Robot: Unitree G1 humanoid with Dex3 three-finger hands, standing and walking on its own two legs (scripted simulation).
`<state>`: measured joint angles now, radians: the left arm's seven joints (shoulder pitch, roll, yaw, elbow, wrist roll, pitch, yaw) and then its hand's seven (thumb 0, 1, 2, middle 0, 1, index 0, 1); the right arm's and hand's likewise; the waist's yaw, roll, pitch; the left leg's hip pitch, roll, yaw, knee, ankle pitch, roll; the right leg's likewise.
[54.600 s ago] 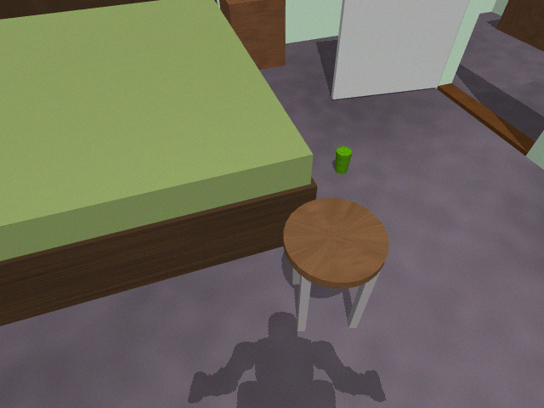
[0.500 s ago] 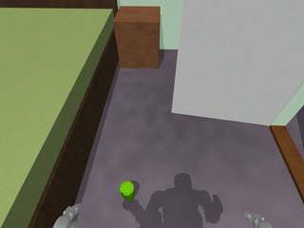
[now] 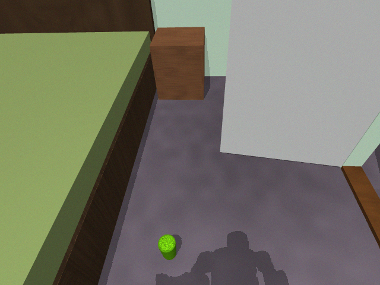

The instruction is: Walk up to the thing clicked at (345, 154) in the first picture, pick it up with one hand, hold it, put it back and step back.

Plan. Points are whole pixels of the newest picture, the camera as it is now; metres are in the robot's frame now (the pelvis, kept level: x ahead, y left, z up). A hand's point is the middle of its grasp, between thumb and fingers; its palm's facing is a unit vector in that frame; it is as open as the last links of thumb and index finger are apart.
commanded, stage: stand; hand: left
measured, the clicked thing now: (168, 248) +0.45 +0.18 -0.71
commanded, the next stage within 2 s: step back in 1.40 s
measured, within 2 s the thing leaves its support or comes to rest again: neither
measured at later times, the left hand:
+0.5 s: hand out of the picture +0.05 +0.24 -0.16, palm faces -0.01 -0.94 -0.34, open 7.4 cm
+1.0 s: hand out of the picture +0.08 +0.23 -0.15, palm faces -0.02 -0.94 -0.35, open 7.4 cm
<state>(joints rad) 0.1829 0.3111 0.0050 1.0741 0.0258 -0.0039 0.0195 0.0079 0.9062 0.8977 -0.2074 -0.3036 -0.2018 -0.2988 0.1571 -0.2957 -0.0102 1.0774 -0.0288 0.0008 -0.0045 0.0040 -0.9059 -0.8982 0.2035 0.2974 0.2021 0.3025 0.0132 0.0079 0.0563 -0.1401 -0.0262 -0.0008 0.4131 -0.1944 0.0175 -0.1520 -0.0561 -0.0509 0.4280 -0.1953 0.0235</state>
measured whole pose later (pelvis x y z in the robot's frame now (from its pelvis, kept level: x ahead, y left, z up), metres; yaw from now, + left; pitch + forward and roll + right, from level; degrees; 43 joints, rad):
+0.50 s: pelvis +0.00 -0.01 +0.00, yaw +0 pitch -4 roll +0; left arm 0.14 0.32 0.00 1.16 0.02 -0.01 0.01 0.01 0.91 0.90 -0.21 -0.30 -0.20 -0.30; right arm 0.15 -0.32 -0.01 1.15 -0.02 0.00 0.00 0.00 -0.91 -0.90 0.20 0.30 0.20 0.30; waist 0.00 0.01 0.05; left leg -0.11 -0.01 0.00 0.34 -0.16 0.01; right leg -0.13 -0.04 -0.05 0.36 -0.15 0.01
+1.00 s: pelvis +0.01 -0.01 +0.01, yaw -1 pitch -3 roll +0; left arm 0.12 0.33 0.00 1.16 0.01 -0.01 0.01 0.01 0.91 0.90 -0.21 -0.30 -0.20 -0.30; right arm 0.13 -0.33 0.00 1.16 -0.02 -0.01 0.00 0.00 -0.91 -0.90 0.20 0.30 0.20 0.30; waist 0.00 0.01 0.05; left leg -0.10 0.00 0.00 0.31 -0.16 0.00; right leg -0.12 -0.03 -0.05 0.33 -0.16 0.00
